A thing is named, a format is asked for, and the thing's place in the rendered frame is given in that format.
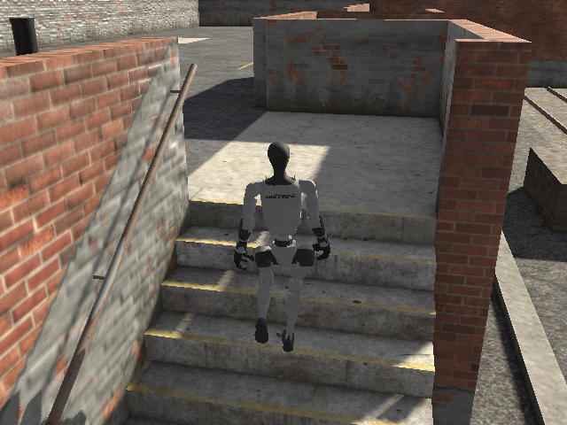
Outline stairs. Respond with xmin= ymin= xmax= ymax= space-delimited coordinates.
xmin=123 ymin=200 xmax=437 ymax=425

